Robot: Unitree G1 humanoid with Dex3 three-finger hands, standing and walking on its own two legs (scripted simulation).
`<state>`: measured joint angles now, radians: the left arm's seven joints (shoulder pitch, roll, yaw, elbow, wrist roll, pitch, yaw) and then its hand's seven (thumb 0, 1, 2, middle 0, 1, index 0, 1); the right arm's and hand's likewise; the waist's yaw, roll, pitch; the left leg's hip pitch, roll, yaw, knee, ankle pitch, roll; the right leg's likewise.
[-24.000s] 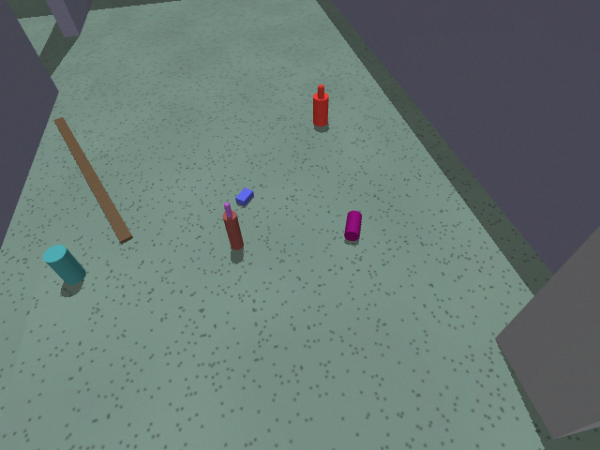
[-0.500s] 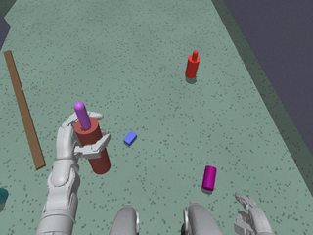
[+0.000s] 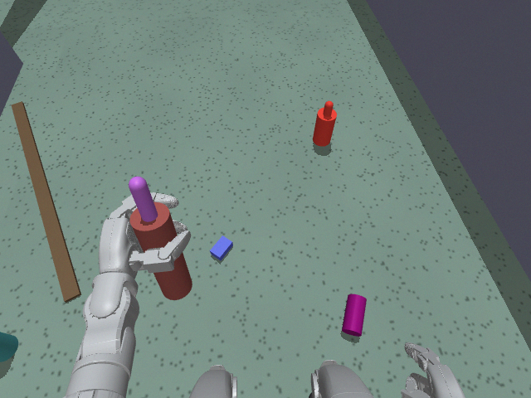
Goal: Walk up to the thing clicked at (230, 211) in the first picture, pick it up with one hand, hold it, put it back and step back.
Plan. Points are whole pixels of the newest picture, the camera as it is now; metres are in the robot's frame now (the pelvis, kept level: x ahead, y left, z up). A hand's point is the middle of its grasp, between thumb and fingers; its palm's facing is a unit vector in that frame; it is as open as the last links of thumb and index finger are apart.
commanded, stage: hold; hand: left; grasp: from the side
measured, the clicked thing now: (160, 242) +0.34 +0.17 +0.00
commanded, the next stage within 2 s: crouch in 0.50 s
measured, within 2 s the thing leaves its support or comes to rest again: neither
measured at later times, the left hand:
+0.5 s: hand (161, 235) +0.33 +0.16 +0.04, palm faces +0.04 -1.00 -0.01, open 7.7 cm
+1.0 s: hand (170, 259) +0.33 +0.17 -0.04, palm faces +0.09 -1.00 -0.01, open 7.7 cm
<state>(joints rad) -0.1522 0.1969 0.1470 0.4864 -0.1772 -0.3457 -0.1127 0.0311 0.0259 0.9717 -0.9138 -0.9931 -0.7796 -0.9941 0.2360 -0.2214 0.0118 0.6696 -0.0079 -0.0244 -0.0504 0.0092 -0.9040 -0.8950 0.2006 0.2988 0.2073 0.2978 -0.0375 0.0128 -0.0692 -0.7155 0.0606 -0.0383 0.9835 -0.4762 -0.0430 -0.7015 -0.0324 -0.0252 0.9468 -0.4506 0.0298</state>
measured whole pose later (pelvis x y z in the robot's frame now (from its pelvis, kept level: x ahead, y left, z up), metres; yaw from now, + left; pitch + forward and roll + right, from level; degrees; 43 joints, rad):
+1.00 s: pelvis -0.03 +0.00 -0.02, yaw +0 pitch +16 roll -1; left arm -0.30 0.20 0.22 0.81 -0.12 -0.58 -0.11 0.03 0.03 0.97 -0.91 -0.99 -0.78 -0.99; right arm 0.18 -0.23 -0.02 0.68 -0.05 -0.02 0.01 0.01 -0.87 -0.89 0.20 0.30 0.21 0.30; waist -0.06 -0.02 -0.06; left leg -0.90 0.05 -0.04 1.09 -0.47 -0.05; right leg -0.89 -0.04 -0.02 1.07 -0.45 0.02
